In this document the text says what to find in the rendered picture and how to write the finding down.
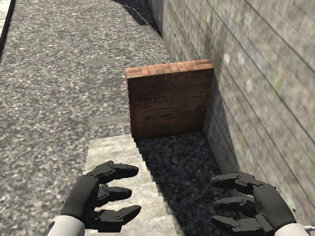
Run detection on stairs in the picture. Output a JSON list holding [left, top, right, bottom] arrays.
[[83, 134, 177, 236]]

